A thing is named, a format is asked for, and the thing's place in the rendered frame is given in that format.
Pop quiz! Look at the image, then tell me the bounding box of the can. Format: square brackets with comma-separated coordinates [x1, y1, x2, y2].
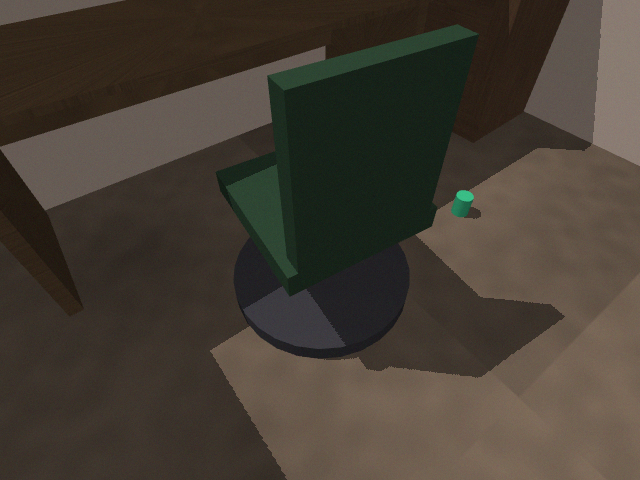
[451, 190, 474, 217]

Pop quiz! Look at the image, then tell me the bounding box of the desk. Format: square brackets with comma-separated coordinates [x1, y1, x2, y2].
[0, 0, 433, 317]

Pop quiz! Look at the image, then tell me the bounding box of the office chair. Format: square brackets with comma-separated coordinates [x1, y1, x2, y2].
[216, 24, 479, 359]

